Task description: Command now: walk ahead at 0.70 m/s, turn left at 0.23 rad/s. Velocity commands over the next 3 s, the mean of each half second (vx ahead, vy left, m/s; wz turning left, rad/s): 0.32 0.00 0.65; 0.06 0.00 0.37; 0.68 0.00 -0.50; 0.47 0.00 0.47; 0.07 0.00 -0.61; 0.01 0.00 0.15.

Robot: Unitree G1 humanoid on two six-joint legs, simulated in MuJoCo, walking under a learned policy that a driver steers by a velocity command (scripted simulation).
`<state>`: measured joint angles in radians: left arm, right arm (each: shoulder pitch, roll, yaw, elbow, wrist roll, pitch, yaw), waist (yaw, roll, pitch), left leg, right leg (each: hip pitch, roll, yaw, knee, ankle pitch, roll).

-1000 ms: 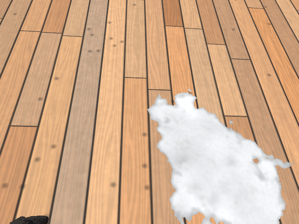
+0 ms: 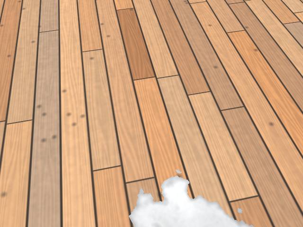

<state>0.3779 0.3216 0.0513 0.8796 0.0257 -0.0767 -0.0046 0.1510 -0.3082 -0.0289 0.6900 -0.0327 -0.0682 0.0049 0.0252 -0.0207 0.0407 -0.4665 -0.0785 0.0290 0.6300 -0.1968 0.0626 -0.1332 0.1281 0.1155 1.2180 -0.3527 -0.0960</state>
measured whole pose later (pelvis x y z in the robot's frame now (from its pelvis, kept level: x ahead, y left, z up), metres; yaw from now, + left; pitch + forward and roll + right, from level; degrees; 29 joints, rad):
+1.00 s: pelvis +0.34 +0.04 +0.02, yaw +32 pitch +1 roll +0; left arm 0.23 0.30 0.07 0.80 -0.03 0.06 0.00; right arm 0.09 -0.22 -0.02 0.63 -0.02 0.02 -0.03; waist 0.03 -0.03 0.02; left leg -0.25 0.02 0.13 0.50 -0.26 0.05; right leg -0.45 -0.07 -0.03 0.94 -0.40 0.08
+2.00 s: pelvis +0.88 +0.08 +0.02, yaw +33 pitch +1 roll +1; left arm 0.06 0.28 0.01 0.59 0.01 -0.07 0.04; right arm 0.21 -0.28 -0.05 0.72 0.00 -0.05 -0.01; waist -0.03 -0.03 0.07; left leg -0.27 -0.20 -0.08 0.38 -0.10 0.14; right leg -0.67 -0.09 0.15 0.98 -0.20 0.09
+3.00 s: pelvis +1.10 +0.13 +0.03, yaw +19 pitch +3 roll -2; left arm 0.09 0.30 0.08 0.60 0.00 0.02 0.04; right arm 0.24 -0.30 -0.08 0.71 0.03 0.01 -0.03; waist -0.04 -0.03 0.06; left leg -0.29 -0.06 -0.18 0.47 -0.21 0.02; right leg -0.45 0.11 0.10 1.02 -0.50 0.07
